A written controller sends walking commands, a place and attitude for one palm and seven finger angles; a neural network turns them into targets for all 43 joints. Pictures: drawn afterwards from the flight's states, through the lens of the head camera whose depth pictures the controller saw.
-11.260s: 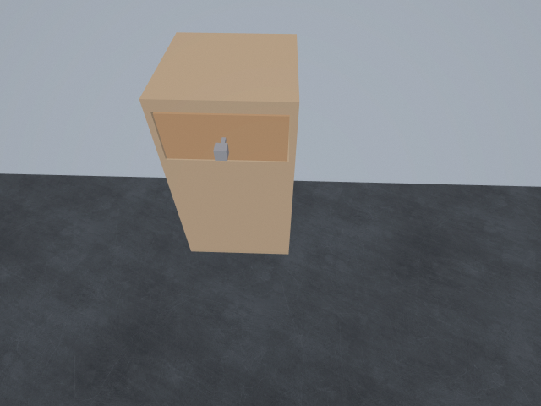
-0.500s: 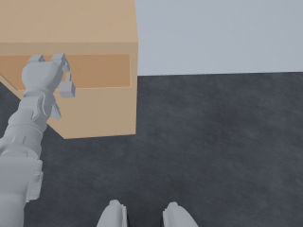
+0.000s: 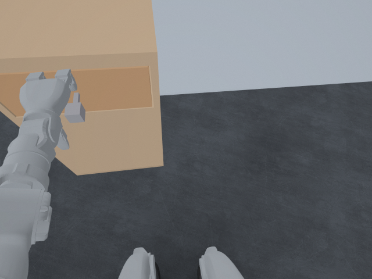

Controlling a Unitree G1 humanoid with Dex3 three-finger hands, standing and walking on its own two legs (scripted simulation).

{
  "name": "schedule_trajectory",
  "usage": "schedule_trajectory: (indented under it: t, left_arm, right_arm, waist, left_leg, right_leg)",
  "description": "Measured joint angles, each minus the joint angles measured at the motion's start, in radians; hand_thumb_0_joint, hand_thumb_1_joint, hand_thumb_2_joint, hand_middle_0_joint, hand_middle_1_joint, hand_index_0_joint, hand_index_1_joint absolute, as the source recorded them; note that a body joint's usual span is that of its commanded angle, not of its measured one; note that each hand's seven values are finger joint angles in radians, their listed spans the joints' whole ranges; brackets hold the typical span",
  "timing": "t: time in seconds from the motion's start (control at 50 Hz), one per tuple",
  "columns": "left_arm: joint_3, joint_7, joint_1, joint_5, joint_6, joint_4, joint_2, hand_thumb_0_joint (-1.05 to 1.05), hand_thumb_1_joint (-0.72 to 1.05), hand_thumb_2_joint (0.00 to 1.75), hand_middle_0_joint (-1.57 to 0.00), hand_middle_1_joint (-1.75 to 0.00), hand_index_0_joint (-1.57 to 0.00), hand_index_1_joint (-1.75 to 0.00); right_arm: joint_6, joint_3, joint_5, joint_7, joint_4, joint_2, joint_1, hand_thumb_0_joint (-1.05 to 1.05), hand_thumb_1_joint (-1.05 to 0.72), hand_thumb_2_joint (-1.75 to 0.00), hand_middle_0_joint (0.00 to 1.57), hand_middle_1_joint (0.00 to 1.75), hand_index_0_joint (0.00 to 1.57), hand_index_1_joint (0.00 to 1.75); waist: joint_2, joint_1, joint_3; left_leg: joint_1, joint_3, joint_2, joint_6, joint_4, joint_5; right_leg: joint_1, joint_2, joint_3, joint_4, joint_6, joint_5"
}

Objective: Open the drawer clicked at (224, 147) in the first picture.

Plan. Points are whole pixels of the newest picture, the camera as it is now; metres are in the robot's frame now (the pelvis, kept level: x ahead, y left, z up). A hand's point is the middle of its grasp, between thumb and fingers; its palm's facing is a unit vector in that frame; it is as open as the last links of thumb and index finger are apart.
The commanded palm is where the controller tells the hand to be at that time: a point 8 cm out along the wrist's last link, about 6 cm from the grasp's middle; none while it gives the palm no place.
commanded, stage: re-aim the fingers above the handle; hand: left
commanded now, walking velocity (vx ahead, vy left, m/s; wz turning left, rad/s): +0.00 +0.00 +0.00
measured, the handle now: (75, 106) +0.55 +0.24 -0.06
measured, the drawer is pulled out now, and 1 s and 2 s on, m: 0.00 0.00 0.00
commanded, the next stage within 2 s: lower the fingers behind the handle in 1.38 s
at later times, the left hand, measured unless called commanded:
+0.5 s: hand (70, 108) +0.50 +0.23 -0.01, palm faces -0.09 -0.06 -0.99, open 13.8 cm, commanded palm +0.50 +0.22 +0.05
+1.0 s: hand (66, 107) +0.50 +0.24 +0.00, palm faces -0.06 -0.04 -1.00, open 13.8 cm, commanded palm +0.50 +0.22 +0.05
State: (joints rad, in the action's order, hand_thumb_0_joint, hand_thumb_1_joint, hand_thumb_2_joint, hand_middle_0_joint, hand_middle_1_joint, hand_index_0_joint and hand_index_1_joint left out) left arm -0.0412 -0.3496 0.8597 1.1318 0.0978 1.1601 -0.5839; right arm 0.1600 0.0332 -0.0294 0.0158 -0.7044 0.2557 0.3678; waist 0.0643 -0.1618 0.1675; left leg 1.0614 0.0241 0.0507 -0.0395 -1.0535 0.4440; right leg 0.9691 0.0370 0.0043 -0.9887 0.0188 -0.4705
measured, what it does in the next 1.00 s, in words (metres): stands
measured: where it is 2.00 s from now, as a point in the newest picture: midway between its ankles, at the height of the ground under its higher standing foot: outside the picture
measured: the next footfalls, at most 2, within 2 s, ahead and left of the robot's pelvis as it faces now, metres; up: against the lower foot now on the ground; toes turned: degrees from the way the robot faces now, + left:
none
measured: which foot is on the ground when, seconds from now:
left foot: down 0.00-1.00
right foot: down 0.00-1.00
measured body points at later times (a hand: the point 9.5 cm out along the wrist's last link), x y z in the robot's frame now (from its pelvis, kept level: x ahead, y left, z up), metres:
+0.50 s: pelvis +0.00 +0.00 +0.00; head +0.14 +0.02 +0.43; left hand +0.50 +0.23 +0.05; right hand -0.01 -0.27 -0.12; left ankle +0.02 +0.09 -0.66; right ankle -0.01 -0.14 -0.66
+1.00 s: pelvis +0.00 +0.00 +0.00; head +0.14 +0.02 +0.43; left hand +0.50 +0.24 +0.05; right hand -0.01 -0.28 -0.12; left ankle +0.02 +0.09 -0.66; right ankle -0.01 -0.14 -0.66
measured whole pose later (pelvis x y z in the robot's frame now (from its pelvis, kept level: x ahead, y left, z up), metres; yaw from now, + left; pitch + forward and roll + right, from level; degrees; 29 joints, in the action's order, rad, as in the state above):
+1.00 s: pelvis +0.00 +0.00 +0.00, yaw +0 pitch +26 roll -4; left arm -0.01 -0.38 0.88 1.13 0.08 1.14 -0.54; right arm 0.13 0.05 -0.04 0.01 -0.72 0.25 0.35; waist 0.06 -0.16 0.18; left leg 1.07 0.01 0.05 -0.04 -1.06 0.45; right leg 0.97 0.04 0.02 -0.99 0.02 -0.48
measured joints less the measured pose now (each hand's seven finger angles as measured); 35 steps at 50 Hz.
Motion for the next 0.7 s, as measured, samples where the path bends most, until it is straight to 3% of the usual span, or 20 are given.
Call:
schedule_trajectory:
  t: [0.18, 0.32, 0.42, 0.52, 0.62, 0.7]
  left_arm:
    - [0.018, 0.001, 0.028, -0.003, 0.032, -0.018, -0.004, 0.00, -0.49, 0.30, -0.32, -1.21, -0.32, -1.20]
    - [0.010, -0.002, 0.059, 0.007, -0.015, 0.016, -0.014, 0.00, -0.49, 0.30, -0.32, -1.21, -0.31, -1.20]
    - [0.049, 0.023, 0.058, -0.015, -0.020, 0.002, 0.013, 0.00, -0.49, 0.30, -0.31, -1.21, -0.31, -1.20]
    - [0.017, 0.010, 0.041, -0.001, 0.009, -0.008, 0.026, 0.00, -0.49, 0.30, -0.32, -1.21, -0.32, -1.20]
    - [-0.001, -0.021, 0.044, 0.010, -0.017, 0.006, 0.010, 0.00, -0.49, 0.30, -0.32, -1.21, -0.31, -1.20]
    - [0.010, -0.007, 0.037, 0.000, -0.033, -0.001, 0.009, 0.00, -0.48, 0.30, -0.31, -1.20, -0.32, -1.21]
  right_arm:
    - [-0.029, 0.011, -0.002, 0.012, -0.019, 0.004, -0.004, 0.00, -0.90, -0.89, 0.20, 0.30, 0.20, 0.30]
    - [-0.029, -0.002, -0.001, 0.009, 0.000, 0.004, -0.024, 0.00, -0.90, -0.89, 0.20, 0.30, 0.20, 0.30]
    - [-0.037, 0.004, 0.000, 0.009, -0.002, -0.007, -0.015, 0.00, -0.90, -0.89, 0.20, 0.30, 0.20, 0.30]
    - [-0.035, -0.007, -0.004, 0.008, -0.004, -0.012, -0.011, 0.00, -0.90, -0.89, 0.21, 0.30, 0.20, 0.30]
    - [-0.030, -0.009, -0.006, 0.001, -0.003, -0.012, -0.013, 0.00, -0.90, -0.89, 0.21, 0.30, 0.20, 0.30]
    - [-0.025, -0.004, -0.003, -0.001, -0.006, -0.013, -0.009, 0.00, -0.90, -0.89, 0.21, 0.30, 0.20, 0.30]
  waist:
    - [-0.008, 0.001, 0.003]
    - [-0.008, -0.017, -0.001]
    - [-0.004, -0.007, -0.003]
    - [-0.004, -0.013, 0.007]
    - [0.000, -0.017, 0.004]
    - [0.001, -0.008, 0.000]
  left_leg:
    - [0.036, -0.020, -0.003, 0.007, -0.018, -0.005]
    - [0.045, -0.020, 0.001, 0.007, -0.021, -0.007]
    - [0.033, -0.020, 0.000, 0.006, -0.011, -0.009]
    - [0.032, -0.014, 0.001, 0.005, -0.013, -0.003]
    - [0.040, -0.009, 0.002, 0.003, -0.023, 0.005]
    - [0.033, -0.006, 0.001, 0.002, -0.017, 0.005]
  right_leg:
    - [0.028, -0.001, 0.020, -0.016, -0.007, -0.001]
    - [0.037, 0.003, 0.019, -0.018, -0.008, 0.002]
    - [0.024, 0.002, 0.019, -0.005, -0.006, 0.005]
    - [0.026, 0.002, 0.013, -0.008, -0.004, 0.001]
    - [0.037, 0.003, 0.007, -0.021, -0.003, -0.006]
    - [0.030, 0.002, 0.005, -0.014, -0.001, -0.005]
